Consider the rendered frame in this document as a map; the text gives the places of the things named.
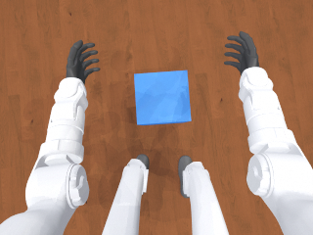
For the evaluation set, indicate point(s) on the right robot forearm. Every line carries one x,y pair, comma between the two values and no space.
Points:
268,132

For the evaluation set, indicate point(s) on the robot right hand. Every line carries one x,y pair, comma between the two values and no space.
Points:
248,57

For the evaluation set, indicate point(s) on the robot left foot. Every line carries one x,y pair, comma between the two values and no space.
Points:
145,160

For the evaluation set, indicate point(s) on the carton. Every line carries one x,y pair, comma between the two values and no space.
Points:
162,97

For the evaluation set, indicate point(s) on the robot left hand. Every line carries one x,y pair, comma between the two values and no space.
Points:
76,67

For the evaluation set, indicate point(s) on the left robot forearm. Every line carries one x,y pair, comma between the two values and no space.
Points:
65,130

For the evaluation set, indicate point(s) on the robot left thigh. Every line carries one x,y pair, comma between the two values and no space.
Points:
124,216

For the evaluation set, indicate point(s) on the robot left upper arm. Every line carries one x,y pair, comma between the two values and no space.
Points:
53,194

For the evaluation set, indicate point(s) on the robot right upper arm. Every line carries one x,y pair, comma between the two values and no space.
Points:
285,184

